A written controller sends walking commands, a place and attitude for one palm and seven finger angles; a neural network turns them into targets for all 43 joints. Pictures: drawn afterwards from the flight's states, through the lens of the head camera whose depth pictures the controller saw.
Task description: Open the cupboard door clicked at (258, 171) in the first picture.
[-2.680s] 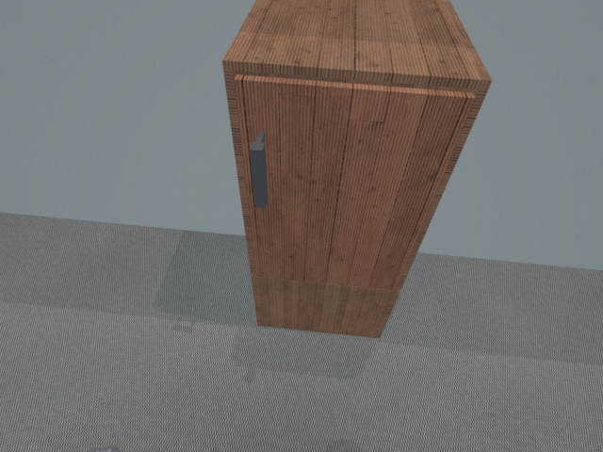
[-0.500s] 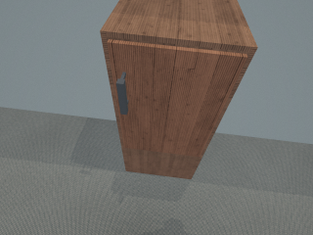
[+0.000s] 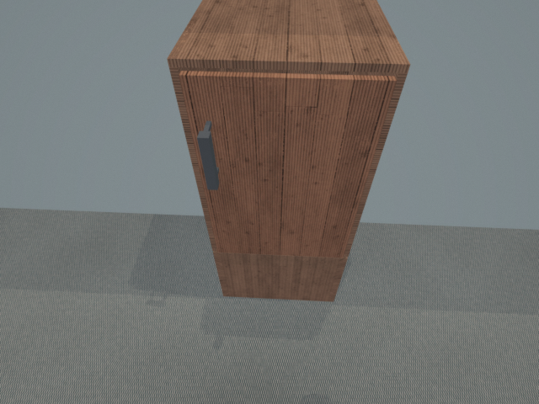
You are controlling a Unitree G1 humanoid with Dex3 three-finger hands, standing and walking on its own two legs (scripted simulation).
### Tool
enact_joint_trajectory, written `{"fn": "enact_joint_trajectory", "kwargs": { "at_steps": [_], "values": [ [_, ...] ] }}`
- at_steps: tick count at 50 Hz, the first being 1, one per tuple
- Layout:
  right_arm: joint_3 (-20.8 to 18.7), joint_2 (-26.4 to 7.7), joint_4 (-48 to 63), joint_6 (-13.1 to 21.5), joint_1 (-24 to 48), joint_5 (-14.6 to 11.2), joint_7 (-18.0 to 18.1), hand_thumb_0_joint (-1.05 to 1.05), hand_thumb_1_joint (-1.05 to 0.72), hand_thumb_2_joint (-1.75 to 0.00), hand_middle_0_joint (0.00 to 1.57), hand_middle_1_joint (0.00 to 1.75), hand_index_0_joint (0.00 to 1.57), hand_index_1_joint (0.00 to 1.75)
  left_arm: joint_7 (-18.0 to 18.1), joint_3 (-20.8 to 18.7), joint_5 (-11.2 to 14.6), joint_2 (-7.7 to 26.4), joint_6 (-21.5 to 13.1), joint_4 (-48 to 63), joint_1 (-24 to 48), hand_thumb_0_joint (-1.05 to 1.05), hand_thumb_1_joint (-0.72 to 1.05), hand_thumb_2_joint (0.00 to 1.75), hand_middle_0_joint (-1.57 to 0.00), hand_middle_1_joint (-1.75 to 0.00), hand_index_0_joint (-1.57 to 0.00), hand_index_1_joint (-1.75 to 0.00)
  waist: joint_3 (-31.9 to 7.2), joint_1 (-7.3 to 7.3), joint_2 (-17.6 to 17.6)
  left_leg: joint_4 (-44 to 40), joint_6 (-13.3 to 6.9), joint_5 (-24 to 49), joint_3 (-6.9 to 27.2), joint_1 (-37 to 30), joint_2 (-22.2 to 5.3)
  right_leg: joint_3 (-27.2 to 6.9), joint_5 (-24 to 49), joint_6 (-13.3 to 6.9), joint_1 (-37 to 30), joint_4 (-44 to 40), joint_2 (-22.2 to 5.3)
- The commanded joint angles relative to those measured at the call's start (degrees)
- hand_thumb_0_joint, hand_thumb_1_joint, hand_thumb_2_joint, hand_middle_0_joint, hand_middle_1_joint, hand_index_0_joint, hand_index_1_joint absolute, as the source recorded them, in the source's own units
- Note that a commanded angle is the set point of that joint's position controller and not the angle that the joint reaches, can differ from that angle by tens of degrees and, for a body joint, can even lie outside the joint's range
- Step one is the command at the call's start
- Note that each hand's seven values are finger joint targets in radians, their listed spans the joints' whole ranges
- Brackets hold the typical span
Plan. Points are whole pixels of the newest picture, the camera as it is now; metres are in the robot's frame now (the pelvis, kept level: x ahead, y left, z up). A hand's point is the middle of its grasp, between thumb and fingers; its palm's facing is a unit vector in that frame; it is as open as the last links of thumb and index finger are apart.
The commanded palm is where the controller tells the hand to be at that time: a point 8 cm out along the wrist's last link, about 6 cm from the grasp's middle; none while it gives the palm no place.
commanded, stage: come to a stop and stand still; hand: left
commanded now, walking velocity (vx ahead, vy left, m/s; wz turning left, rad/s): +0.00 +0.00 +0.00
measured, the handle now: (210, 156) +0.60 +0.15 +0.02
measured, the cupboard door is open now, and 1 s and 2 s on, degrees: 0 0 0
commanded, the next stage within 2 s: look again from close up in 0.16 s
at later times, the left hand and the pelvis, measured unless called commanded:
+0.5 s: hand out of the picture +0.01 +0.19 -0.17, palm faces -0.02 -0.98 -0.22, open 7.4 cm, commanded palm none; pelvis +0.01 +0.00 +0.01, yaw -1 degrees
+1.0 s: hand (134, 349) +0.21 +0.22 -0.04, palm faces +0.27 -0.95 -0.18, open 7.5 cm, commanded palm +0.14 +0.27 -0.05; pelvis +0.03 -0.01 +0.00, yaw +2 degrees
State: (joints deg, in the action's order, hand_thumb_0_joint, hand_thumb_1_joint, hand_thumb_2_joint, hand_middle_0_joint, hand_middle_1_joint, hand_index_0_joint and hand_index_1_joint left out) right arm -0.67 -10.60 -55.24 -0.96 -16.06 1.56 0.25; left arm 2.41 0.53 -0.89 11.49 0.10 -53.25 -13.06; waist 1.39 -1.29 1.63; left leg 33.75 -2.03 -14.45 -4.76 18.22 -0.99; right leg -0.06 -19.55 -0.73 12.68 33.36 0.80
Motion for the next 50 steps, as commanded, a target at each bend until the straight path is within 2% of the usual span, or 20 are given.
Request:
{"fn": "enact_joint_trajectory", "kwargs": {
  "at_steps": [1,4,6,10,13,16,21,25,27,31,35,42,43,44,45,46,47,48,49,50],
  "values": [
    [-1.28,-7.80,3.72,1.77,0.97,-0.03,0.17,0.00,-0.90,-0.90,0.20,0.30,0.20,0.30,-0.18,-1.54,-0.30,6.91,-0.67,2.55,-3.02,0.00,0.90,0.90,-0.20,-0.30,-0.20,-0.30,2.92,1.33,-0.94,-14.25,-1.65,-13.75,10.57,1.53,-5.77,-4.33,-7.42,-2.35,5.13,-7.74,-2.89],
    [-1.12,-7.93,2.65,1.85,0.17,-0.12,0.25,0.00,-0.90,-0.90,0.20,0.30,0.20,0.30,-0.34,-1.54,-0.23,6.82,-0.65,1.76,-3.62,0.00,0.90,0.90,-0.20,-0.30,-0.20,-0.30,2.21,1.22,-1.49,-14.78,-1.56,-14.71,10.70,1.63,-5.74,-4.85,-7.92,-2.40,5.04,-8.31,-3.19],
    [-1.16,-8.08,2.04,2.11,0.03,-0.23,0.33,0.00,-0.90,-0.90,0.20,0.30,0.20,0.30,-0.42,-1.54,-0.28,7.00,-0.87,1.07,-4.11,0.00,0.90,0.90,-0.20,-0.30,-0.20,-0.30,1.14,1.38,-1.03,-14.67,-1.70,-12.84,10.56,0.33,-5.97,-4.91,-5.87,-2.48,4.54,-8.32,-3.47],
    [-1.13,-8.28,0.55,2.44,-0.17,-0.50,0.45,0.00,-0.90,-0.90,0.20,0.30,0.20,0.30,-0.58,-1.30,-0.21,7.16,-1.19,-0.70,-4.64,0.00,0.90,0.90,-0.20,-0.30,-0.20,-0.30,1.74,1.11,-2.00,-13.86,-1.36,-10.51,9.40,-0.87,-5.60,-6.15,-4.71,-2.62,5.42,-9.68,-4.20],
    [-1.23,-8.70,-0.49,2.90,-0.23,-0.65,0.59,0.00,-0.90,-0.90,0.20,0.30,0.20,0.30,-0.65,-1.41,-0.19,7.88,-1.56,-1.96,-4.60,0.00,0.90,0.90,-0.20,-0.30,-0.20,-0.30,0.07,0.96,-1.08,-12.89,-1.41,-6.17,8.65,-3.27,-5.81,-6.27,-1.10,-2.62,4.72,-9.72,-4.69],
    [-1.21,-8.93,-1.19,3.13,0.51,-0.86,0.71,0.00,-0.90,-0.90,0.20,0.30,0.20,0.30,-0.71,-1.29,-0.27,7.99,-1.73,-3.28,-4.80,0.00,0.90,0.90,-0.20,-0.30,-0.20,-0.30,0.53,1.04,-1.85,-12.28,-1.40,-2.92,8.24,-4.30,-5.83,-6.68,1.48,-2.53,4.62,-9.96,-4.83],
    [-1.26,-9.69,-2.14,3.47,2.04,-1.00,0.90,0.00,-0.90,-0.90,0.20,0.30,0.20,0.30,-0.76,-1.37,-0.29,8.79,-1.92,-4.86,-4.80,0.00,0.90,0.90,-0.20,-0.30,-0.20,-0.30,-0.75,1.20,-1.22,-10.93,-1.41,2.98,7.28,-6.67,-6.02,-6.82,6.44,-2.25,3.42,-9.75,-5.30],
    [-1.23,-10.68,-2.53,3.54,3.87,-0.94,0.96,0.00,-0.90,-0.90,0.20,0.30,0.20,0.30,-0.86,-1.41,-0.23,9.38,-1.78,-5.68,-4.08,0.00,0.90,0.90,-0.20,-0.30,-0.20,-0.30,-1.05,1.34,-0.46,-11.29,-1.39,4.36,7.23,-7.83,-6.30,-6.67,7.71,-2.03,3.05,-9.71,-5.43],
    [-1.33,-11.23,-2.46,3.69,4.41,-0.97,1.02,0.00,-0.90,-0.90,0.20,0.30,0.20,0.30,-0.83,-1.56,-0.30,10.00,-1.93,-5.73,-3.45,0.00,0.90,0.90,-0.20,-0.30,-0.20,-0.30,-2.46,1.30,-1.37,-10.43,-1.45,8.06,6.88,-8.92,-6.39,-6.81,10.92,-1.94,2.03,-9.35,-5.67],
    [-1.29,-12.12,-2.51,3.71,6.24,-0.99,1.03,0.00,-0.90,-0.90,0.20,0.30,0.20,0.30,-0.88,-1.69,-0.33,11.07,-1.90,-5.65,-2.21,0.00,0.90,0.90,-0.20,-0.30,-0.20,-0.30,-2.03,1.58,-1.45,-10.49,-1.43,10.65,6.74,-9.52,-6.58,-6.59,12.75,-1.71,1.65,-9.34,-5.82],
    [-1.13,-12.96,-2.43,3.58,7.47,-0.90,0.94,0.00,-0.90,-0.90,0.20,0.30,0.20,0.30,-1.02,-1.73,-0.24,11.88,-1.77,-5.40,-0.45,0.00,0.90,0.90,-0.20,-0.30,-0.20,-0.30,-2.21,1.38,-1.69,-11.29,-1.16,10.11,6.77,-9.69,-6.62,-6.66,12.45,-1.62,1.19,-9.86,-5.97],
    [-1.04,-13.95,-2.51,3.59,8.91,-0.88,0.93,0.00,-0.90,-0.90,0.20,0.30,0.20,0.30,-1.04,-2.04,-0.20,13.55,-2.00,-4.60,1.05,0.00,0.90,0.90,-0.20,-0.30,-0.20,-0.30,-3.96,1.56,-2.21,-10.13,-0.83,15.63,6.05,-11.22,-6.57,-6.99,18.74,-1.68,-0.82,-9.81,-6.57],
    [-1.21,-10.53,0.49,2.86,7.87,-1.57,0.91,0.00,-0.90,-0.90,0.20,0.30,0.20,0.30,1.73,-1.19,-0.32,6.93,-2.06,-5.44,-5.25,0.00,0.90,0.90,-0.20,-0.30,-0.20,-0.30,-2.40,1.57,0.00,0.08,1.19,17.29,2.45,-9.94,-7.38,-8.45,27.92,1.52,0.31,-11.86,-9.32],
    [-4.11,-15.15,17.20,9.55,2.92,-3.80,2.33,0.00,-0.90,-0.90,0.20,0.30,0.20,0.30,1.37,-22.66,8.02,30.03,-13.23,74.93,37.10,0.00,0.88,0.89,-0.20,-0.32,-0.20,-0.32,-28.35,-2.97,1.63,-6.00,0.62,31.74,6.48,-19.36,0.79,0.27,36.74,-2.12,-2.21,-3.58,-2.86],
    [-2.90,-12.69,17.23,15.34,7.10,-2.80,4.83,0.00,-0.90,-0.90,0.20,0.30,0.20,0.30,1.15,-19.18,4.25,22.79,-11.85,58.63,3.63,0.00,0.85,0.88,-0.20,-0.33,-0.20,-0.33,-25.37,2.89,15.56,-7.85,-0.81,44.06,8.62,-31.39,-3.29,2.63,24.73,-1.49,5.53,3.69,-0.49],
    [-2.79,-9.69,17.09,16.79,7.05,-2.95,4.33,0.00,-0.90,-0.90,0.20,0.30,0.20,0.30,0.80,-11.89,8.78,8.10,-6.46,52.32,-12.29,0.00,0.83,0.87,-0.21,-0.34,-0.21,-0.34,-19.58,0.66,17.39,-8.72,1.61,46.84,8.31,-28.01,-3.03,5.74,8.36,-0.83,10.35,4.73,0.04],
    [-4.16,-8.48,15.47,16.55,4.48,-3.83,3.30,0.00,-0.90,-0.90,0.20,0.30,0.20,0.30,-0.93,-10.67,9.58,2.27,-6.42,47.13,-12.14,0.00,0.81,0.86,-0.21,-0.36,-0.21,-0.36,-11.02,-0.32,7.33,-6.06,2.16,43.27,7.16,-21.42,-3.83,4.80,6.40,-0.24,13.58,2.03,-0.19],
    [-5.61,-10.52,17.79,16.30,5.65,-2.63,2.85,0.00,-0.90,-0.90,0.20,0.30,0.20,0.30,-3.28,-12.75,11.19,3.71,-9.00,46.41,-9.58,0.00,0.78,0.85,-0.21,-0.37,-0.21,-0.37,-4.24,0.01,-0.46,-1.67,2.41,32.42,7.57,-11.67,-3.13,5.49,7.11,-0.03,16.11,-0.52,-0.16],
    [-6.32,-11.57,18.40,15.61,6.40,-2.30,2.72,0.00,-0.90,-0.90,0.20,0.30,0.20,0.30,-6.05,-15.32,12.10,4.32,-12.51,40.31,-11.90,0.00,0.76,0.84,-0.21,-0.39,-0.21,-0.39,-2.35,-0.16,-9.02,2.28,2.23,20.29,6.13,-3.10,-1.49,6.22,11.52,0.15,18.09,-0.73,-0.06],
    [-5.91,-11.27,19.95,15.53,7.13,-2.15,2.67,0.00,-0.90,-0.90,0.20,0.30,0.20,0.30,-9.23,-15.60,13.32,2.88,-16.74,34.91,-16.36,0.00,0.74,0.83,-0.21,-0.40,-0.21,-0.40,-0.24,0.60,-15.02,5.53,1.97,12.34,5.57,5.76,0.01,6.41,12.46,0.47,20.56,2.25,-0.18]
  ]
}}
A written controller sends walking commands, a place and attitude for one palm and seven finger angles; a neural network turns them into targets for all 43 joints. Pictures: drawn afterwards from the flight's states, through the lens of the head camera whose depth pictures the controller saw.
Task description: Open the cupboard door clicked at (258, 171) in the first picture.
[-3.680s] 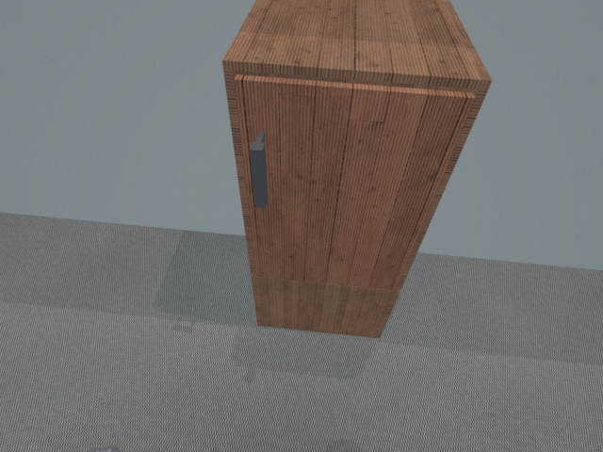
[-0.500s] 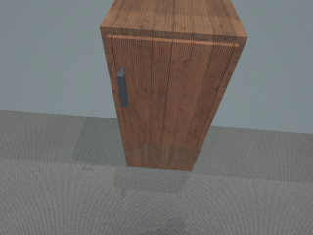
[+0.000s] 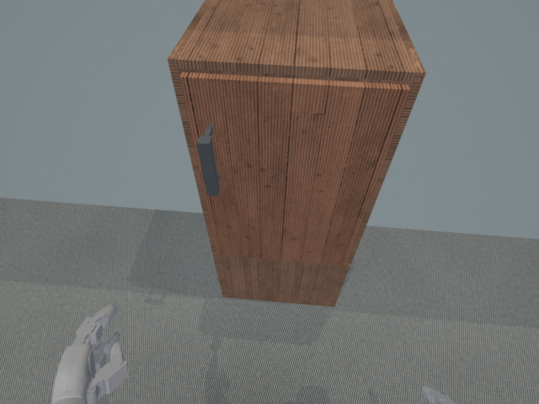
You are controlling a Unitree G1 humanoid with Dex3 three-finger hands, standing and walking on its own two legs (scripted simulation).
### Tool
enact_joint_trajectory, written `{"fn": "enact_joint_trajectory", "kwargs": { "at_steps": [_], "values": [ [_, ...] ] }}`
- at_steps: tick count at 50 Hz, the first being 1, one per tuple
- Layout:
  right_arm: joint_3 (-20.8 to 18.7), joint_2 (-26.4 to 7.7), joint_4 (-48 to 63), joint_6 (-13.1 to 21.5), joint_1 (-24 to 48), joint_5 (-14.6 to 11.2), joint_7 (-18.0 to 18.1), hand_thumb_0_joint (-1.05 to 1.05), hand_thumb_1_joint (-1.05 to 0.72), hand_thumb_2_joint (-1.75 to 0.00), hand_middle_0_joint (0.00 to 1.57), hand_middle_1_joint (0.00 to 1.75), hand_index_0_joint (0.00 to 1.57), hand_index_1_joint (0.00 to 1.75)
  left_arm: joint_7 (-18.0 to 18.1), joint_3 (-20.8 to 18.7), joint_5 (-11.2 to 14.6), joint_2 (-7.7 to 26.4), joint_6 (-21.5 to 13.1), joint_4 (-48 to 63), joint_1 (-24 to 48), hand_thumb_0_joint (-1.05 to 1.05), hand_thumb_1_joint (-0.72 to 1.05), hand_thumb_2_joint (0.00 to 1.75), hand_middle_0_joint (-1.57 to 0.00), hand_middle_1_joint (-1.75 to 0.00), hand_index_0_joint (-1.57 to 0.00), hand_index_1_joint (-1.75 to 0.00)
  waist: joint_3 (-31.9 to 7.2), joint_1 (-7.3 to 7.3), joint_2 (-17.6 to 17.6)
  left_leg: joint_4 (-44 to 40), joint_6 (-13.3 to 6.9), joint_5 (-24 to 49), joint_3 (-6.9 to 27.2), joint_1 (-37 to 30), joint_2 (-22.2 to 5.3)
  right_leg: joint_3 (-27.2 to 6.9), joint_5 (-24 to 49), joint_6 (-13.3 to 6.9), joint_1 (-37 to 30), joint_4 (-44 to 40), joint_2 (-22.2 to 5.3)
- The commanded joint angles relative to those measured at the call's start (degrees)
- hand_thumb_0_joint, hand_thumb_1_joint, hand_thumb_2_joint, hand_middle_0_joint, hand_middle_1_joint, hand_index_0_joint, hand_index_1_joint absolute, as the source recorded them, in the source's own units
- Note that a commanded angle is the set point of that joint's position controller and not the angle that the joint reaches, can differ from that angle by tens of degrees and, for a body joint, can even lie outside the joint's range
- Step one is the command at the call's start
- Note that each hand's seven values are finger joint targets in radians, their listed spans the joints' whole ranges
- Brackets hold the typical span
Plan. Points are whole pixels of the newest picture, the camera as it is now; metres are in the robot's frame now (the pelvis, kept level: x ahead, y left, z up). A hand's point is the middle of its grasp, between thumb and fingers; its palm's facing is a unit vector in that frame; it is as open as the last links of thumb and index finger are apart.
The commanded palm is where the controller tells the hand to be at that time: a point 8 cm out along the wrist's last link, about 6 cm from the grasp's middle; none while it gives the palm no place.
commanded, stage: raise the hand with hooked fingers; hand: left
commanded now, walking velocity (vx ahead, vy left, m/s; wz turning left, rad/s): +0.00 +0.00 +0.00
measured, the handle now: (211, 161) +0.57 +0.15 +0.02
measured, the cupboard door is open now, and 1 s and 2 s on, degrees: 0 0 0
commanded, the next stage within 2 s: move the hooked fingers beside the handle in 1.96 s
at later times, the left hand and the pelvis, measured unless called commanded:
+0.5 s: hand (116, 378) +0.17 +0.22 -0.03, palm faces -0.07 -1.00 -0.04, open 9.9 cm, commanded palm +0.14 +0.28 -0.02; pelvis -0.07 -0.01 -0.08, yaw +0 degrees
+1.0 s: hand (79, 344) +0.20 +0.28 +0.00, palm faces -0.03 -1.00 -0.05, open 12.9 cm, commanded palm +0.18 +0.33 +0.01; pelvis -0.05 +0.03 -0.06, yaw +0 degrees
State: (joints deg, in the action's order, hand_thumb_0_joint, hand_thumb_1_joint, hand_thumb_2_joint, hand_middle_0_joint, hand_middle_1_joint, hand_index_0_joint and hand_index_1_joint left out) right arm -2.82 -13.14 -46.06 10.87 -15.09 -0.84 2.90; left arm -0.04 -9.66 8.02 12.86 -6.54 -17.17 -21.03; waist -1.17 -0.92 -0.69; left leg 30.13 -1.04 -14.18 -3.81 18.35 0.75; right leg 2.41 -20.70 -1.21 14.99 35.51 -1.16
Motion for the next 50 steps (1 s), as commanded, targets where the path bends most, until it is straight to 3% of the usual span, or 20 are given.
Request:
{"fn": "enact_joint_trajectory", "kwargs": {
  "at_steps": [1,2,3,5,6,8,9,12,15,17,19,21,26,29,35,37,40,46,50],
  "values": [
    [-3.95,-8.59,12.20,4.18,6.32,-0.25,-0.40,0.00,-0.90,-0.90,0.20,0.30,0.20,0.30,-10.97,-7.38,5.79,2.27,-14.39,-4.22,-12.46,0.00,0.71,0.82,-0.21,-0.42,-0.21,-0.42,0.95,2.30,-10.85,12.35,1.08,12.45,3.63,9.04,-0.60,2.44,19.34,0.48,17.77,3.98,1.05],
    [-3.70,-8.98,13.15,4.30,6.81,0.01,-0.93,0.00,-0.90,-0.90,0.20,0.30,0.20,0.30,-14.92,-9.51,6.93,4.40,-19.14,-1.84,-11.61,0.00,0.69,0.81,-0.22,-0.43,-0.22,-0.43,-6.29,3.38,-8.39,15.89,1.27,14.42,3.13,11.09,-0.09,2.19,23.57,0.38,17.81,9.15,0.85],
    [-3.88,-9.02,14.67,4.88,7.44,0.05,-1.31,0.00,-0.90,-0.90,0.20,0.30,0.20,0.30,-18.88,-11.33,7.78,6.15,-23.56,-0.60,-11.13,0.00,0.67,0.80,-0.22,-0.45,-0.22,-0.45,-11.18,4.42,-7.25,19.28,1.34,14.90,2.81,13.30,0.19,1.32,25.04,0.41,18.64,13.35,0.98],
    [-3.82,-8.90,16.99,6.49,8.06,-0.20,-1.84,0.00,-0.90,-0.90,0.20,0.30,0.20,0.30,-26.14,-12.30,10.29,8.28,-30.21,1.62,-6.95,0.00,0.62,0.78,-0.22,-0.48,-0.22,-0.48,-17.47,3.93,-4.23,24.76,1.24,10.92,2.98,18.24,0.48,-2.35,23.58,1.17,21.18,17.75,0.42],
    [-3.54,-9.09,17.41,7.02,7.00,-0.57,-2.11,0.00,-0.90,-0.90,0.20,0.30,0.20,0.30,-29.73,-14.68,11.81,11.56,-32.02,1.31,-3.54,0.00,0.60,0.77,-0.22,-0.50,-0.22,-0.50,-17.11,3.51,-2.09,27.65,1.28,8.46,3.34,21.58,0.27,-4.95,20.96,1.01,22.96,19.20,0.06],
    [-3.30,-9.25,20.06,7.56,6.46,-0.95,-1.59,0.00,-0.90,-0.90,0.20,0.30,0.20,0.30,-33.40,-18.25,15.66,15.37,-32.74,6.27,2.21,0.00,0.55,0.75,-0.22,-0.53,-0.22,-0.53,-22.56,3.46,1.13,31.11,0.56,4.20,2.69,24.54,-0.15,-8.70,12.43,1.72,22.89,18.85,-0.14],
    [-2.74,-8.95,21.06,7.46,6.28,-1.25,-1.04,0.00,-0.90,-0.90,0.20,0.30,0.20,0.30,-34.05,-17.81,17.23,15.02,-31.98,7.89,4.30,0.00,0.53,0.74,-0.23,-0.54,-0.23,-0.54,-21.78,2.75,0.33,32.24,0.23,1.53,2.66,26.69,-0.39,-10.63,8.09,2.52,23.28,17.39,-0.48],
    [-1.71,-8.89,21.87,7.22,4.88,-1.45,0.98,0.00,-0.90,-0.90,0.20,0.30,0.20,0.30,-33.84,-16.99,19.13,17.48,-30.02,16.00,15.95,0.00,0.46,0.71,-0.23,-0.58,-0.23,-0.58,-21.00,0.63,1.33,34.60,-0.75,-3.95,3.57,29.14,-1.61,-14.19,-2.90,3.83,25.19,14.11,-0.61],
    [-1.14,-9.40,20.92,7.39,4.22,-1.49,2.55,0.00,-0.90,-0.90,0.20,0.30,0.20,0.30,-32.30,-12.71,16.80,16.44,-26.86,18.55,18.23,0.00,0.39,0.68,-0.24,-0.63,-0.24,-0.63,-17.64,-0.94,4.00,32.70,-1.64,-6.27,4.42,26.31,-2.40,-11.10,-10.39,2.01,30.29,12.85,0.97],
    [-0.61,-9.69,20.54,7.28,4.19,-1.61,3.25,0.00,-0.90,-0.90,0.20,0.30,0.20,0.30,-31.49,-12.36,15.66,18.13,-23.97,18.81,19.53,0.00,0.34,0.66,-0.24,-0.66,-0.24,-0.66,-15.95,-1.13,4.71,31.84,-1.84,-7.79,5.00,26.50,-2.64,-10.87,-13.77,1.69,31.27,11.88,1.32],
    [-0.17,-9.59,20.77,7.03,4.09,-1.76,3.51,0.00,-0.90,-0.90,0.20,0.30,0.20,0.30,-30.49,-13.07,14.80,19.20,-20.86,17.68,17.16,0.00,0.29,0.64,-0.24,-0.69,-0.24,-0.69,-15.45,-0.41,4.66,29.82,-1.84,-8.46,5.27,25.91,-2.53,-10.17,-15.76,1.48,30.24,10.41,1.24],
    [0.13,-9.38,21.15,6.65,4.37,-1.77,3.45,0.00,-0.90,-0.90,0.20,0.30,0.20,0.30,-29.65,-15.53,15.25,20.50,-18.09,16.06,14.87,0.00,0.25,0.62,-0.25,-0.72,-0.25,-0.72,-16.09,1.09,4.85,28.17,-1.57,-7.55,5.84,24.99,-2.46,-8.87,-14.75,1.09,28.43,10.45,1.70],
    [0.54,-8.73,21.99,5.79,4.29,-1.60,2.49,0.00,-0.90,-0.90,0.20,0.30,0.20,0.30,-26.96,-15.82,15.64,18.11,-15.66,12.55,11.55,0.00,0.13,0.57,-0.25,-0.80,-0.25,-0.80,-14.60,2.14,2.71,23.95,-1.01,-7.15,6.27,23.26,-2.12,-4.96,-12.68,0.59,27.66,10.47,2.45],
    [0.34,-9.08,22.18,5.85,3.08,-1.48,1.78,0.00,-0.90,-0.90,0.20,0.30,0.20,0.30,-25.96,-15.34,15.13,17.56,-17.01,13.39,11.03,0.00,0.06,0.54,-0.26,-0.84,-0.26,-0.84,-15.52,1.71,2.12,22.22,-1.02,-7.80,6.43,21.46,-1.93,-3.33,-11.53,0.58,27.88,10.77,2.57],
    [0.27,-10.30,22.16,6.48,1.39,-1.52,1.05,0.00,-0.90,-0.90,0.20,0.30,0.20,0.30,-25.64,-13.34,13.78,17.20,-18.90,16.18,13.51,0.00,-0.08,0.48,-0.27,-0.93,-0.27,-0.93,-16.20,0.67,5.40,19.02,-0.88,-7.58,7.86,16.01,-2.25,0.41,-5.91,-0.14,29.34,13.17,3.51],
    [0.29,-10.60,22.21,6.66,1.25,-1.45,1.12,0.00,-0.90,-0.90,0.20,0.30,0.20,0.30,-25.31,-14.32,13.91,18.60,-19.13,17.73,15.19,0.00,-0.13,0.46,-0.27,-0.96,-0.27,-0.96,-17.35,0.91,6.48,18.38,-0.71,-7.31,8.32,14.71,-2.23,0.57,-5.03,-0.36,28.72,13.43,3.62],
    [0.42,-10.83,22.07,6.40,1.14,-1.57,1.38,0.00,-0.90,-0.90,0.20,0.30,0.20,0.30,-24.74,-14.55,13.73,18.80,-18.39,17.58,16.24,0.00,-0.20,0.43,-0.28,-1.00,-0.28,-1.00,-16.40,0.39,6.24,16.65,-0.53,-9.02,9.18,13.22,-2.49,1.32,-4.71,-0.22,28.78,13.02,3.63],
    [0.92,-11.17,22.51,5.70,0.78,-1.58,1.50,0.00,-0.90,-0.90,0.20,0.30,0.20,0.30,-25.26,-14.95,13.25,20.31,-15.86,17.16,19.09,0.00,-0.34,0.37,-0.29,-1.10,-0.29,-1.10,-16.72,0.70,9.67,14.67,0.28,-6.38,10.72,8.94,-2.85,2.00,-1.72,-0.83,27.62,12.69,4.09],
    [1.01,-11.00,22.74,5.03,0.94,-1.71,1.47,0.00,-0.90,-0.90,0.20,0.30,0.20,0.30,-25.86,-14.73,13.29,19.77,-14.13,16.07,19.94,0.00,-0.43,0.33,-0.29,-1.15,-0.29,-1.15,-16.92,0.45,8.73,14.09,0.49,-3.43,10.64,6.73,-3.09,2.43,0.04,-0.52,26.89,11.58,4.11]
  ]
}}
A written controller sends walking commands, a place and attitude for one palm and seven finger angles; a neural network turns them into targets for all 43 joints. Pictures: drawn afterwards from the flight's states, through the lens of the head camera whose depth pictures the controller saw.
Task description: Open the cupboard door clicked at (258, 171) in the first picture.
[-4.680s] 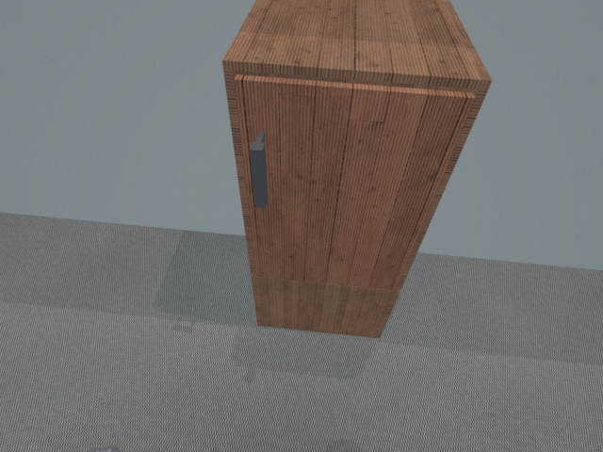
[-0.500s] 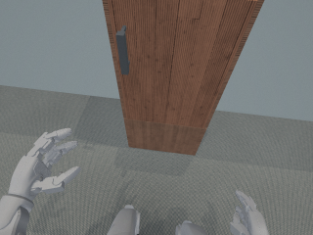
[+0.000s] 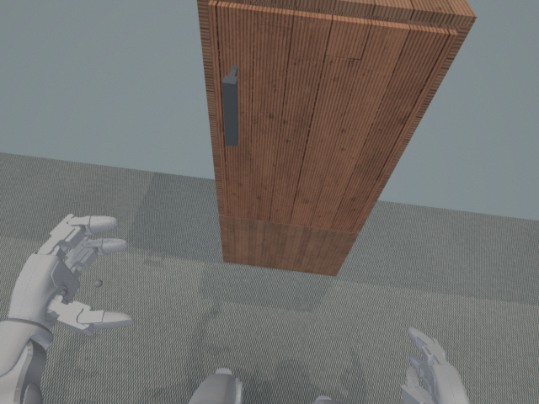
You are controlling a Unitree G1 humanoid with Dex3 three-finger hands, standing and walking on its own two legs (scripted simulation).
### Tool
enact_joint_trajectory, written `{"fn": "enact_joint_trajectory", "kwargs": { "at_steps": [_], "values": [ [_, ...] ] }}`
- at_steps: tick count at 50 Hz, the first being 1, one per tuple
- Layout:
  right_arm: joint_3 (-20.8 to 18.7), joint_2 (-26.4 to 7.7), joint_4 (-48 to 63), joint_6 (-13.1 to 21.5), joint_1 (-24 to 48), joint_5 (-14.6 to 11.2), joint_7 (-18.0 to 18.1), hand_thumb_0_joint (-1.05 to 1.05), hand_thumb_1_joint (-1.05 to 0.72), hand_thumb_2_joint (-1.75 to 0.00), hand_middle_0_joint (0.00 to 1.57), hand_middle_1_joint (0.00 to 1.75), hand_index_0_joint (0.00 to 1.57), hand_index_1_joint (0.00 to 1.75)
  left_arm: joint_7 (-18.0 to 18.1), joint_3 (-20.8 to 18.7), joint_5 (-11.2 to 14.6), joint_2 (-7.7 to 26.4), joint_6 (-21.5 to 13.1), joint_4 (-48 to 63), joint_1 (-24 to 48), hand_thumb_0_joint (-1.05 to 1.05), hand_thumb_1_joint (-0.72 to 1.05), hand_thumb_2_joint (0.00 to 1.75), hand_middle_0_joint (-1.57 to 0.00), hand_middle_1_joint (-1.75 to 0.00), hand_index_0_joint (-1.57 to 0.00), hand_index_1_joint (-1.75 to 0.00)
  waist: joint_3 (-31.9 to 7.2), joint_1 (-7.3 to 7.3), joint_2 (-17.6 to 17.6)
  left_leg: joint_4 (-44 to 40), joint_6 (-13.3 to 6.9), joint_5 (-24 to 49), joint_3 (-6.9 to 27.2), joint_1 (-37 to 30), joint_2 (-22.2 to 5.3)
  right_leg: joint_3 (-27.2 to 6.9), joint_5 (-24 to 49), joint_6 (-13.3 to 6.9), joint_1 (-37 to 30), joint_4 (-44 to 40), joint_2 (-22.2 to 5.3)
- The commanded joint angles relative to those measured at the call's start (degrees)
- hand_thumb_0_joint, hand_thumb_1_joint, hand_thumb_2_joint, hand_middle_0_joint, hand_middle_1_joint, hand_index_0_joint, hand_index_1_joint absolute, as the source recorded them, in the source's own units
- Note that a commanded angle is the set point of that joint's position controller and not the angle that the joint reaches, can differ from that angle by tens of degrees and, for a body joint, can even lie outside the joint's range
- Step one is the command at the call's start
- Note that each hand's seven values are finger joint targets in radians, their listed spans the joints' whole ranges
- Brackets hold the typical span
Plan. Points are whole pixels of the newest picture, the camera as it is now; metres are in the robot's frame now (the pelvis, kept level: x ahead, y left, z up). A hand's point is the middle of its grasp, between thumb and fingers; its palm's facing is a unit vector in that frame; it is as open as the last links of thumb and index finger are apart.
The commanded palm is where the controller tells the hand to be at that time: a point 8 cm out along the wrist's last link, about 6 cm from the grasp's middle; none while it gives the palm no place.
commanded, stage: raise the hand with hooked fingers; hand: left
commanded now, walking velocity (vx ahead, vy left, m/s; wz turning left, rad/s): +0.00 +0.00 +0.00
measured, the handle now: (233, 107) +0.62 +0.12 +0.07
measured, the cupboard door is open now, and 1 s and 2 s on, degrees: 0 0 0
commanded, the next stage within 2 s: move the hooked fingers beside the handle in 0.96 s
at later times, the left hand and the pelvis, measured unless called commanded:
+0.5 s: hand (81, 242) +0.29 +0.27 +0.09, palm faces -0.02 -1.00 -0.04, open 14.0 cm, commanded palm +0.26 +0.31 +0.09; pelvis +0.01 -0.01 +0.02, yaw +0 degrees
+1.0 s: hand (99, 244) +0.29 +0.25 +0.09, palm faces -0.02 -1.00 -0.03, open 14.0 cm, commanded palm +0.27 +0.29 +0.09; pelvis +0.01 -0.03 +0.02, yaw +0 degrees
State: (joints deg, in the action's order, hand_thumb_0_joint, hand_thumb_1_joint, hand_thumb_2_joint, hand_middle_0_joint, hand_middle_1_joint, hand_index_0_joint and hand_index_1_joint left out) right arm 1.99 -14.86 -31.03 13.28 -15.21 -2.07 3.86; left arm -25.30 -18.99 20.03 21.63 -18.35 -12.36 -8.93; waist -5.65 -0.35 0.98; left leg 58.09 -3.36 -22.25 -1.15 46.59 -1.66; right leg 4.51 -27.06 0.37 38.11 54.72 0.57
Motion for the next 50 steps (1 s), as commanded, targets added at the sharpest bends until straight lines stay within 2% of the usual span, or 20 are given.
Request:
{"fn": "enact_joint_trajectory", "kwargs": {
  "at_steps": [1,2,8,15,18,21,23,24,25,26,29,31,33,35,36,38,42,45,50],
  "values": [
    [-3.61,-9.51,7.92,2.45,0.89,-0.36,0.47,0.00,-0.90,-0.90,0.20,0.30,0.20,0.30,-0.85,-5.83,1.18,11.80,-1.72,10.20,8.78,0.00,-0.45,0.32,-0.30,-1.17,-0.30,-1.17,-11.55,0.17,7.33,-14.09,3.03,5.29,8.29,-21.24,-0.62,0.40,6.75,-2.43,3.50,-7.51,2.69],
    [-3.57,-9.43,8.05,2.22,1.09,-0.51,0.47,0.00,-0.90,-0.90,0.20,0.30,0.20,0.30,-1.05,-5.07,1.03,11.30,-1.45,10.64,10.15,0.00,-0.48,0.31,-0.30,-1.18,-0.30,-1.18,-11.57,-0.39,8.04,-14.32,3.14,5.35,8.34,-22.28,-0.68,0.41,6.67,-2.26,4.19,-7.79,2.57],
    [-3.42,-9.51,8.11,1.20,1.23,-0.49,0.89,0.00,-0.90,-0.90,0.20,0.30,0.20,0.30,-2.26,-7.44,1.55,13.74,-0.17,7.49,13.86,0.00,-0.50,0.30,-0.30,-1.20,-0.30,-1.20,-12.20,-0.23,5.37,-14.60,2.87,6.44,7.43,-22.49,-0.31,0.16,7.77,-2.19,1.77,-9.50,2.66],
    [-3.06,-9.57,7.75,0.57,1.46,-0.74,1.46,0.00,-0.90,-0.90,0.20,0.30,0.20,0.30,-4.19,-8.42,1.75,16.12,0.34,4.44,19.03,0.00,-0.50,0.30,-0.30,-1.20,-0.30,-1.20,-11.82,-0.34,6.29,-15.61,2.50,5.39,6.87,-23.02,-0.03,-0.27,7.28,-2.34,0.26,-11.25,2.57],
    [-3.08,-9.64,7.55,0.63,1.16,-0.84,1.57,0.00,-0.90,-0.90,0.20,0.30,0.20,0.30,-4.98,-9.16,2.03,17.45,0.27,4.08,20.87,0.00,-0.50,0.30,-0.30,-1.20,-0.30,-1.20,-13.24,-0.14,7.74,-15.43,2.45,7.72,6.39,-24.63,0.12,-0.62,8.44,-2.52,-0.66,-11.73,2.63],
    [-2.97,-9.87,7.33,0.41,0.81,-0.73,1.74,0.00,-0.90,-0.90,0.20,0.30,0.20,0.30,-5.49,-10.51,2.37,19.01,0.93,1.44,22.05,0.00,-0.50,0.30,-0.30,-1.20,-0.30,-1.20,-11.74,-0.06,6.00,-15.57,2.14,7.59,5.92,-23.11,0.38,-0.87,8.78,-2.54,-1.86,-12.57,2.82],
    [-3.03,-9.87,7.07,0.26,0.52,-0.96,1.82,0.00,-0.90,-0.90,0.20,0.30,0.20,0.30,-5.89,-10.38,2.35,19.12,1.22,0.19,22.93,0.00,-0.50,0.30,-0.30,-1.20,-0.30,-1.20,-12.13,-0.27,6.52,-15.75,2.09,7.65,5.45,-23.44,0.39,-0.92,8.83,-2.35,-1.99,-13.00,2.63],
    [-3.12,-9.77,7.29,0.26,0.40,-0.98,1.79,0.00,-0.90,-0.90,0.20,0.30,0.20,0.30,-6.17,-9.85,2.53,18.31,1.34,-0.40,22.14,0.00,-0.50,0.30,-0.30,-1.20,-0.30,-1.20,-12.16,-0.27,5.19,-15.72,1.95,8.00,5.32,-23.29,0.50,-0.95,9.23,-2.21,-2.33,-13.19,2.56],
    [-3.18,-9.76,7.29,0.31,0.54,-1.10,1.67,0.00,-0.90,-0.90,0.20,0.30,0.20,0.30,-6.36,-9.35,2.62,17.58,1.34,-0.81,21.37,0.00,-0.50,0.30,-0.30,-1.20,-0.30,-1.20,-12.02,-0.12,5.54,-15.76,1.97,7.89,5.14,-23.23,0.52,-0.97,9.11,-2.18,-2.32,-13.30,2.55],
    [-3.21,-9.90,7.50,0.28,0.33,-0.96,1.54,0.00,-0.90,-0.90,0.20,0.30,0.20,0.30,-6.53,-9.73,2.71,18.10,1.31,-1.16,21.49,0.00,-0.50,0.30,-0.30,-1.20,-0.30,-1.20,-11.71,0.24,5.29,-15.39,1.92,8.63,4.97,-22.46,0.81,-1.18,9.77,-2.49,-3.17,-13.21,2.73],
    [-3.47,-9.90,7.69,0.09,0.20,-1.04,1.21,0.00,-0.90,-0.90,0.20,0.30,0.20,0.30,-6.62,-9.83,2.87,17.95,1.09,-1.65,20.35,0.00,-0.50,0.30,-0.30,-1.20,-0.30,-1.20,-12.25,0.03,3.12,-14.91,1.65,9.05,4.19,-21.63,0.90,-1.45,10.38,-1.96,-3.45,-13.47,2.52],
    [-3.43,-9.98,7.66,-0.05,0.08,-0.82,1.08,0.00,-0.90,-0.90,0.20,0.30,0.20,0.30,-6.45,-10.73,3.19,18.94,0.54,-1.51,21.15,0.00,-0.50,0.30,-0.30,-1.20,-0.30,-1.20,-11.78,0.28,3.47,-14.34,1.58,9.33,3.84,-20.54,1.14,-2.09,10.69,-2.21,-4.39,-13.48,2.62],
    [-3.44,-9.84,7.64,-0.29,0.21,-0.94,1.07,0.00,-0.90,-0.90,0.20,0.30,0.20,0.30,-6.18,-10.56,3.00,18.57,0.11,-1.79,21.54,0.00,-0.50,0.30,-0.30,-1.20,-0.30,-1.20,-11.17,-0.08,3.84,-14.39,1.59,7.96,3.57,-20.11,1.11,-2.17,9.52,-1.89,-3.47,-13.67,2.45],
    [-3.49,-9.67,7.57,-0.27,0.32,-1.07,1.17,0.00,-0.90,-0.90,0.20,0.30,0.20,0.30,-5.81,-10.24,2.77,18.65,-0.64,-0.46,22.18,0.00,-0.50,0.30,-0.30,-1.20,-0.30,-1.20,-11.73,-0.27,4.86,-14.35,1.43,7.54,3.49,-20.74,1.06,-2.53,8.90,-1.78,-3.33,-13.87,2.32],
    [-3.43,-9.82,7.51,-0.30,0.16,-0.90,1.23,0.00,-0.90,-0.90,0.20,0.30,0.20,0.30,-5.55,-10.89,2.61,19.79,-0.95,-0.05,23.01,0.00,-0.50,0.30,-0.30,-1.20,-0.30,-1.20,-11.58,-0.13,5.36,-14.06,1.40,7.66,3.44,-20.51,1.10,-2.85,8.92,-2.01,-3.66,-13.71,2.54],
    [-3.38,-9.50,7.52,-0.22,0.41,-0.98,1.25,0.00,-0.90,-0.90,0.20,0.30,0.20,0.30,-5.39,-10.68,2.32,19.47,-1.44,0.70,22.63,0.00,-0.50,0.30,-0.30,-1.20,-0.30,-1.20,-12.76,-0.19,6.18,-14.20,1.42,8.09,3.48,-21.38,1.01,-2.81,9.38,-1.88,-4.03,-13.57,2.31],
    [-3.27,-9.37,7.38,-0.13,0.66,-1.03,1.47,0.00,-0.90,-0.90,0.20,0.30,0.20,0.30,-5.53,-11.01,2.89,19.62,-1.85,0.87,22.85,0.00,-0.50,0.30,-0.30,-1.20,-0.30,-1.20,-12.80,-0.33,5.83,-14.04,1.36,7.83,3.34,-21.31,0.98,-3.17,9.41,-1.70,-4.24,-13.84,2.32],
    [-3.16,-9.38,7.04,-0.29,0.58,-1.16,1.66,0.00,-0.90,-0.90,0.20,0.30,0.20,0.30,-5.85,-10.24,3.09,18.29,-1.17,-1.90,22.24,0.00,-0.50,0.30,-0.30,-1.20,-0.30,-1.20,-11.01,-0.55,3.56,-13.88,1.27,6.86,3.08,-19.57,1.10,-3.46,8.73,-1.38,-4.01,-14.45,2.11],
    [-3.14,-9.40,7.18,-0.32,0.65,-1.26,1.66,0.00,-0.90,-0.90,0.20,0.30,0.20,0.30,-6.61,-9.38,2.80,18.17,-0.69,-2.04,22.80,0.00,-0.50,0.30,-0.30,-1.20,-0.30,-1.20,-11.82,-0.54,4.24,-13.50,1.21,7.70,2.97,-20.05,1.13,-3.61,9.70,-1.38,-3.93,-14.23,1.98]
  ]
}}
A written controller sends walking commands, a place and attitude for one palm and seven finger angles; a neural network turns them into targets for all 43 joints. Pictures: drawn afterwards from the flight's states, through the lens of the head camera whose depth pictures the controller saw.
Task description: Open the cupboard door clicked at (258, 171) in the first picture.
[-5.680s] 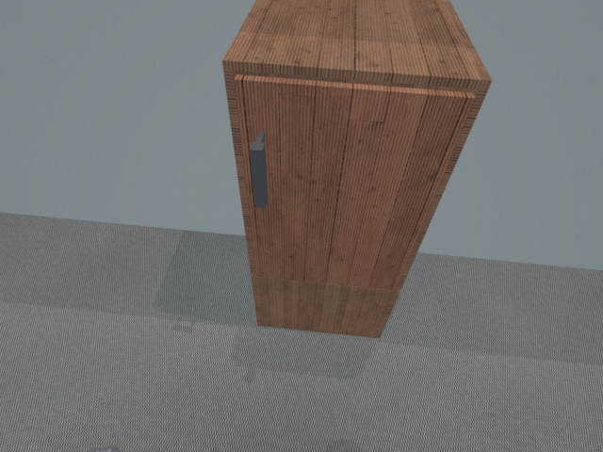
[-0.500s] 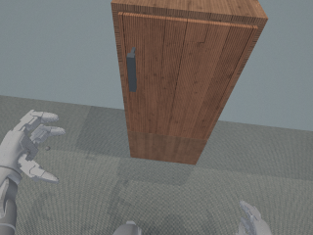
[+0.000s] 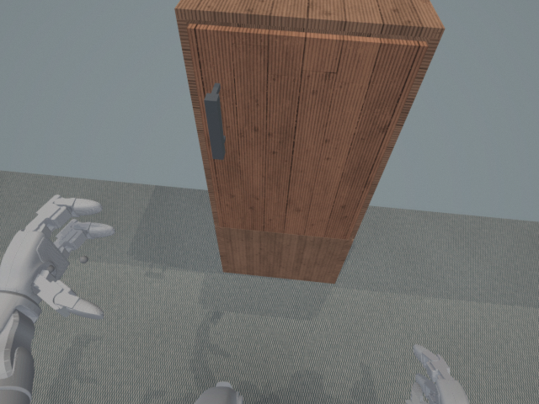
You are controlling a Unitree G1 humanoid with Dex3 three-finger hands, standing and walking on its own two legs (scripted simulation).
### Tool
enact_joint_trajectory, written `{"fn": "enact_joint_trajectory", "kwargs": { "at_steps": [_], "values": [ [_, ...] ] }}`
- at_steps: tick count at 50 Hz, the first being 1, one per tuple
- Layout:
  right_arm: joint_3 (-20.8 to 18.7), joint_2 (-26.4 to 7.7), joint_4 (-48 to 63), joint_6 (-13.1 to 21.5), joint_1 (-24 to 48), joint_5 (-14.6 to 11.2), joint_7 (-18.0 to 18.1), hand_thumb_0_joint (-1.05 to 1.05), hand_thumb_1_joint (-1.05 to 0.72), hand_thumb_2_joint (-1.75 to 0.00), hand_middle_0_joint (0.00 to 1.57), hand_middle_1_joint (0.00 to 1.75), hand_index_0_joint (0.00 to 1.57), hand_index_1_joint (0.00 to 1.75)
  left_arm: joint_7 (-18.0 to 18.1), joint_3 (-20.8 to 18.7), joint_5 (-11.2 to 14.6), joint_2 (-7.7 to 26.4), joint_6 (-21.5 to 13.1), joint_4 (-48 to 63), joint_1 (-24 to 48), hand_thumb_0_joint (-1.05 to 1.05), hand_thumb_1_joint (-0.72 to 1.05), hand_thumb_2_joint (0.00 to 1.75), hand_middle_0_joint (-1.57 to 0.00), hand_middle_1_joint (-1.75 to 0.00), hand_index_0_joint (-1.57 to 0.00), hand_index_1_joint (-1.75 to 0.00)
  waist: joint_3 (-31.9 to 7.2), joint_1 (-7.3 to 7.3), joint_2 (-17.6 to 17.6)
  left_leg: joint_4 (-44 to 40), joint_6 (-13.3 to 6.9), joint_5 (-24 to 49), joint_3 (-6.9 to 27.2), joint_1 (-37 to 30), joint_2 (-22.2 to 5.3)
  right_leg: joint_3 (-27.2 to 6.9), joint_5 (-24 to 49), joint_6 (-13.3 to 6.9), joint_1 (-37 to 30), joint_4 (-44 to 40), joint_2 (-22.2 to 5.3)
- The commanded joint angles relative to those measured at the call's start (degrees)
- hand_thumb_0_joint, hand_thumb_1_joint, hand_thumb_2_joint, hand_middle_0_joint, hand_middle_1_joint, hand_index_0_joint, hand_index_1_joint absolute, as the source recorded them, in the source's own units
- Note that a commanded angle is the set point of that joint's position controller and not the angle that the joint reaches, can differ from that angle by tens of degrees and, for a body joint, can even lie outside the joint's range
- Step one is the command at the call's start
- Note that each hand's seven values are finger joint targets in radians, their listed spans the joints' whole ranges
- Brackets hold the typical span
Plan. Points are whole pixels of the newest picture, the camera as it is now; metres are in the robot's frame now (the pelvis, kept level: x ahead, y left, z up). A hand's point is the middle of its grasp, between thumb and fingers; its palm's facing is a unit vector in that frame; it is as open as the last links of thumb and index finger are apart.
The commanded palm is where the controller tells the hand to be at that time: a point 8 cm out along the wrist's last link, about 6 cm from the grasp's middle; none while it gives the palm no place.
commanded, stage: move the hooked fingers beside the handle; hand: left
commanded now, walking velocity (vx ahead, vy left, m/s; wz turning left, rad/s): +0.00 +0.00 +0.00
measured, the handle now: (217, 122) +0.62 +0.14 +0.06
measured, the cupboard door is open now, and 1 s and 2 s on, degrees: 0 0 0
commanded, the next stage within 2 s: none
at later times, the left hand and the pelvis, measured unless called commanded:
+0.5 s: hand (122, 211) +0.37 +0.25 +0.07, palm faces -0.05 -1.00 -0.01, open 14.0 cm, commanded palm +0.35 +0.30 +0.07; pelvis +0.00 +0.00 -0.01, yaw -1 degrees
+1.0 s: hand (152, 174) +0.45 +0.23 +0.07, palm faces -0.04 -1.00 +0.00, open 14.0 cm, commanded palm +0.44 +0.28 +0.07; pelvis +0.01 +0.01 -0.01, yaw -2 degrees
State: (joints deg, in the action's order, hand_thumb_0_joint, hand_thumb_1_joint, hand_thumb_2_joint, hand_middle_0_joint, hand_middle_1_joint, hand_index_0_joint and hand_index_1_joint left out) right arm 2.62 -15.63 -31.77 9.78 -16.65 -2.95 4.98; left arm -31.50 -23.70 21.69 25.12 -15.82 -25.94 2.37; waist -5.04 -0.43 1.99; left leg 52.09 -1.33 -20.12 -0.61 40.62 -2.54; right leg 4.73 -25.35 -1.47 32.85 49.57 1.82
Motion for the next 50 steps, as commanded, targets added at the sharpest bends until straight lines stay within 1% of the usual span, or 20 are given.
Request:
{"fn": "enact_joint_trajectory", "kwargs": {
  "at_steps": [1,3,6,8,12,16,17,18,25,27,29,32,34,35,38,42,45,47,49,50],
  "values": [
    [-3.68,-8.74,8.16,3.18,2.07,-0.15,0.48,0.00,-0.90,-0.90,0.20,0.30,0.20,0.30,-0.45,-5.43,1.54,15.38,-3.20,11.51,11.80,0.00,-0.50,0.30,-0.30,-1.20,-0.30,-1.20,-12.16,-0.15,2.81,-7.06,-0.83,6.11,2.53,-13.47,2.11,-4.18,8.42,0.28,0.87,-8.92,0.97],
    [-3.73,-8.56,8.14,3.18,2.19,-0.27,0.45,0.00,-0.90,-0.90,0.20,0.30,0.20,0.30,-0.37,-5.56,1.42,15.28,-3.51,11.67,11.37,0.00,-0.50,0.30,-0.30,-1.20,-0.30,-1.20,-13.15,-0.20,2.72,-6.87,-0.86,6.53,2.27,-13.59,2.10,-4.42,9.10,0.51,0.46,-8.83,0.72],
    [-3.57,-8.76,7.16,3.08,1.75,-0.20,0.86,0.00,-0.90,-0.90,0.20,0.30,0.20,0.30,0.03,-2.89,1.34,13.45,-3.83,11.05,19.32,0.00,-0.50,0.30,-0.30,-1.20,-0.30,-1.20,-11.59,-1.85,1.98,-6.49,-0.89,4.88,2.73,-13.77,1.95,-4.05,7.58,0.49,3.12,-8.51,1.03],
    [-3.52,-8.97,6.37,2.83,1.49,-0.28,1.19,0.00,-0.90,-0.90,0.20,0.30,0.20,0.30,0.47,-2.75,0.24,14.48,-3.79,8.19,22.55,0.00,-0.50,0.30,-0.30,-1.20,-0.30,-1.20,-11.07,-2.31,2.62,-6.62,-0.80,3.11,2.91,-13.15,1.81,-4.16,5.57,0.51,4.40,-8.55,0.76],
    [-3.60,-8.78,6.21,2.58,1.25,-0.20,1.08,0.00,-0.90,-0.90,0.20,0.30,0.20,0.30,1.03,-1.13,-1.04,13.71,-4.09,7.65,24.92,0.00,-0.50,0.30,-0.30,-1.20,-0.30,-1.20,-15.48,-1.48,4.57,-6.51,-0.75,5.84,3.16,-15.92,1.80,-3.93,8.19,0.09,3.33,-7.46,0.56],
    [-3.42,-9.21,5.32,1.23,0.49,-0.11,1.00,0.00,-0.90,-0.90,0.20,0.30,0.20,0.30,2.75,-1.78,-2.18,15.35,-3.20,2.72,29.53,0.00,-0.50,0.30,-0.30,-1.20,-0.30,-1.20,-13.43,-1.91,2.05,-6.77,-0.68,4.08,3.52,-13.88,1.57,-3.52,6.61,0.06,4.36,-7.35,0.77],
    [-3.38,-9.01,5.57,1.00,0.67,-0.14,0.89,0.00,-0.90,-0.90,0.20,0.30,0.20,0.30,2.99,-1.38,-2.50,14.97,-2.95,1.86,30.74,0.00,-0.50,0.30,-0.30,-1.20,-0.30,-1.20,-13.79,-1.96,2.94,-6.68,-0.69,4.07,3.10,-13.26,1.66,-3.78,6.86,0.24,4.18,-7.31,0.56],
    [-3.43,-9.16,5.25,0.54,0.20,-0.10,0.91,0.00,-0.90,-0.90,0.20,0.30,0.20,0.30,3.41,-2.90,-2.75,16.60,-2.68,-0.66,31.46,0.00,-0.50,0.30,-0.30,-1.20,-0.30,-1.20,-13.47,-1.96,1.80,-6.54,-0.70,3.85,2.93,-12.38,1.62,-4.00,6.82,0.34,3.79,-7.52,0.48],
    [-3.94,-9.09,5.05,-1.32,-2.13,0.17,-0.11,0.00,-0.90,-0.90,0.20,0.30,0.20,0.30,4.19,-1.70,-4.38,15.96,-4.42,-3.51,36.03,0.00,-0.50,0.30,-0.30,-1.20,-0.30,-1.20,-18.36,-1.93,4.76,-5.51,-0.45,9.27,2.91,-15.14,1.40,-3.38,11.75,0.05,4.23,-5.51,0.83],
    [-4.13,-9.35,4.95,-1.98,-2.80,0.17,-0.27,0.00,-0.90,-0.90,0.20,0.30,0.20,0.30,4.07,-1.93,-4.19,16.01,-4.36,-5.44,36.47,0.00,-0.50,0.30,-0.30,-1.20,-0.30,-1.20,-18.61,-2.27,2.02,-4.95,-0.71,9.99,2.59,-13.98,1.29,-3.58,13.20,0.25,3.72,-5.33,1.04],
    [-4.21,-9.55,4.30,-2.80,-3.71,0.20,-0.24,0.00,-0.90,-0.90,0.20,0.30,0.20,0.30,4.26,-1.93,-4.88,16.77,-4.18,-7.65,39.22,0.00,-0.50,0.30,-0.30,-1.20,-0.30,-1.20,-18.60,-2.93,1.78,-4.66,-0.79,10.27,2.47,-13.20,1.28,-3.59,13.69,0.45,4.20,-5.05,0.92],
    [-4.41,-9.65,3.78,-3.59,-4.65,0.34,-0.37,0.00,-0.90,-0.90,0.20,0.30,0.20,0.30,4.71,-2.29,-5.54,17.78,-4.91,-8.60,43.11,0.00,-0.50,0.30,-0.30,-1.20,-0.30,-1.20,-19.66,-3.01,3.54,-4.10,-0.71,12.08,2.72,-14.25,1.15,-3.58,14.73,0.17,5.01,-4.44,0.99],
    [-4.46,-9.53,3.44,-4.04,-5.11,0.40,-0.56,0.00,-0.90,-0.90,0.20,0.30,0.20,0.30,5.19,-0.37,-6.09,16.09,-5.55,-8.57,45.57,0.00,-0.50,0.30,-0.30,-1.20,-0.30,-1.20,-20.40,-3.74,4.64,-4.19,-0.55,11.86,3.28,-16.13,0.91,-3.10,13.28,0.16,7.16,-4.37,1.07],
    [-4.70,-9.75,2.74,-4.30,-5.62,0.49,-0.49,0.00,-0.90,-0.90,0.20,0.30,0.20,0.30,5.65,-1.40,-6.40,17.33,-5.93,-9.37,47.08,0.00,-0.50,0.30,-0.30,-1.20,-0.30,-1.20,-20.45,-4.12,4.26,-3.96,-0.58,12.42,3.50,-16.57,0.71,-3.12,13.44,0.14,7.80,-4.35,1.12],
    [-4.87,-9.69,2.48,-4.93,-6.33,0.64,-0.79,0.00,-0.90,-0.90,0.20,0.30,0.20,0.30,6.21,-1.18,-6.76,16.90,-6.94,-9.52,47.77,0.00,-0.50,0.30,-0.30,-1.20,-0.30,-1.20,-23.70,-3.69,5.69,-3.41,-0.33,15.43,3.76,-18.82,0.65,-3.08,15.22,-0.02,7.55,-3.62,1.21],
    [-4.73,-9.96,1.82,-6.35,-7.16,0.64,-1.04,0.00,-0.90,-0.90,0.20,0.30,0.20,0.30,7.20,-1.72,-7.54,17.93,-6.36,-14.71,49.97,0.00,-0.50,0.30,-0.30,-1.20,-0.30,-1.20,-21.01,-4.53,2.56,-3.30,-0.60,14.08,3.43,-15.64,0.56,-3.05,15.07,0.27,7.94,-3.75,1.39],
    [-4.68,-9.81,1.78,-7.21,-7.55,0.75,-1.25,0.00,-0.90,-0.90,0.20,0.30,0.20,0.30,7.98,-0.09,-8.83,17.08,-6.67,-16.51,53.90,0.00,-0.50,0.30,-0.30,-1.20,-0.30,-1.20,-20.71,-5.07,5.03,-3.24,-0.49,12.92,3.54,-16.00,0.57,-2.97,13.47,0.18,9.86,-3.63,1.29],
    [-4.71,-10.12,1.42,-7.86,-8.28,0.94,-1.24,0.00,-0.90,-0.90,0.20,0.30,0.20,0.30,8.56,-1.94,-9.01,19.04,-7.46,-18.81,55.39,0.00,-0.50,0.30,-0.30,-1.20,-0.30,-1.20,-21.54,-4.98,2.87,-2.71,-0.48,13.19,3.75,-15.58,0.41,-3.01,13.67,0.16,9.64,-3.24,1.50],
    [-4.48,-10.00,1.00,-8.20,-8.35,1.05,-1.32,0.00,-0.90,-0.90,0.20,0.30,0.20,0.30,8.72,-0.28,-9.56,18.27,-8.23,-19.93,60.28,0.00,-0.50,0.30,-0.30,-1.20,-0.30,-1.20,-21.33,-6.11,4.45,-2.36,-0.59,11.61,3.60,-14.92,0.44,-3.25,12.45,0.38,10.96,-3.18,1.34],
    [-4.64,-10.21,0.83,-8.45,-8.84,1.14,-1.31,0.00,-0.90,-0.90,0.20,0.30,0.20,0.30,8.94,-1.87,-10.07,20.17,-8.57,-21.49,60.26,0.00,-0.50,0.30,-0.30,-1.20,-0.30,-1.20,-21.87,-5.62,3.89,-2.08,-0.54,11.42,3.68,-14.39,0.44,-3.34,12.26,0.27,10.49,-2.93,1.40]
  ]
}}
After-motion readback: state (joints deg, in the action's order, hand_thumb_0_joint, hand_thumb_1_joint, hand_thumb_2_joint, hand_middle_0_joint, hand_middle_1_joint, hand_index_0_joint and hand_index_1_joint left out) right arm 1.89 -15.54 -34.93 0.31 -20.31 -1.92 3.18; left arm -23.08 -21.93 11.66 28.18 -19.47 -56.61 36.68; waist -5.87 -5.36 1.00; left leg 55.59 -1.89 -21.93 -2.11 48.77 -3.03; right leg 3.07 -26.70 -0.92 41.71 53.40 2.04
